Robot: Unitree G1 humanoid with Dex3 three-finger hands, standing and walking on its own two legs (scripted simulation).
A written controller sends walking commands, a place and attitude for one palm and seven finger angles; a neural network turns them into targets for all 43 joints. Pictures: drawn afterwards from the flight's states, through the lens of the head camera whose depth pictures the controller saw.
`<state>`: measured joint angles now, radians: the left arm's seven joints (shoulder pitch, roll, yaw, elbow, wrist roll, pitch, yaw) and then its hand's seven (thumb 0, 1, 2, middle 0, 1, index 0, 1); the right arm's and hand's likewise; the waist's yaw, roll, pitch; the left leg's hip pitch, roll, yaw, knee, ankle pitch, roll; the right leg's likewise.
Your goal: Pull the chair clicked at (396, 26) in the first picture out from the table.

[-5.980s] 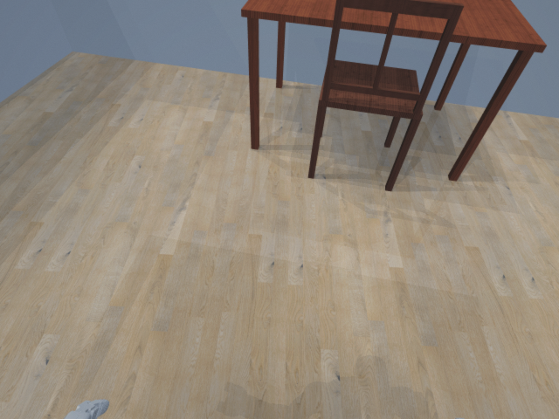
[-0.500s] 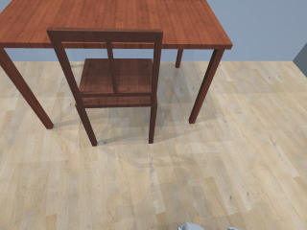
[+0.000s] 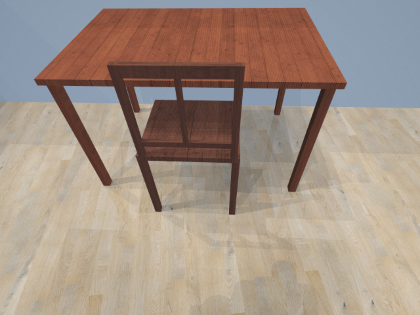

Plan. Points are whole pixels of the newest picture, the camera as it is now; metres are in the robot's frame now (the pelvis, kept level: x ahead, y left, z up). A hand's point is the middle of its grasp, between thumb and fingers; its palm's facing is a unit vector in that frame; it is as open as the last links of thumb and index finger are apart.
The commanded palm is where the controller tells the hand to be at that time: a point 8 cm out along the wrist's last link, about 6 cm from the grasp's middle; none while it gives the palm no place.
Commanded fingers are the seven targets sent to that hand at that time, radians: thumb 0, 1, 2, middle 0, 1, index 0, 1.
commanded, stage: take the last steps up to it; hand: left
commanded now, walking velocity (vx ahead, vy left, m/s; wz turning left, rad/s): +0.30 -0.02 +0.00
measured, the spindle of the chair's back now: (181, 112) +0.77 +0.15 -0.09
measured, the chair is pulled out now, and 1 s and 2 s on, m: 0.00 0.00 0.00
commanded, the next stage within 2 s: come to a stop and stand still in 0.80 s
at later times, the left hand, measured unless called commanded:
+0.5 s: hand (127, 308) +0.17 +0.21 -0.18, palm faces +0.00 -0.98 -0.18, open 7.3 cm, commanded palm none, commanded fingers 0.00 0.90 0.90 -0.20 -0.30 -0.20 -0.30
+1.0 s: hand (154, 257) +0.30 +0.18 -0.20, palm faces +0.06 -0.99 -0.14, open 7.3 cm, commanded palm none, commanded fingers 0.00 0.90 0.90 -0.20 -0.30 -0.20 -0.30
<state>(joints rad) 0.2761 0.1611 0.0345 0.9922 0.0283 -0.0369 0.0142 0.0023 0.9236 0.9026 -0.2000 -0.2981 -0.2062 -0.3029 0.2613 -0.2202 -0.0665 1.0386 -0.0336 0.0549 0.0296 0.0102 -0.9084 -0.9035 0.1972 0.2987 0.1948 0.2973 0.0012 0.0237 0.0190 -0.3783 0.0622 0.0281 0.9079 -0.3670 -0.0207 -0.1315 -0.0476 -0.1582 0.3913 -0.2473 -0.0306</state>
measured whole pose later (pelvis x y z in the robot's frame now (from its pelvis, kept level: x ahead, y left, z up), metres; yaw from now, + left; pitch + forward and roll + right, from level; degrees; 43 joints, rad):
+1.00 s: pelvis +0.30 +0.01 -0.01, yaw -1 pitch -2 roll -3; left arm 0.29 0.16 0.03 1.11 0.01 -0.03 0.02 0.00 0.92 0.90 -0.20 -0.30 -0.20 -0.30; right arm 0.17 -0.16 -0.02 1.04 -0.02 -0.04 0.00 0.01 -0.91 -0.90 0.20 0.30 0.19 0.30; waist 0.02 -0.01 0.04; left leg -0.33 0.07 0.09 0.56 -0.16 0.01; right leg -0.13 0.00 -0.16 0.48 -0.32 -0.01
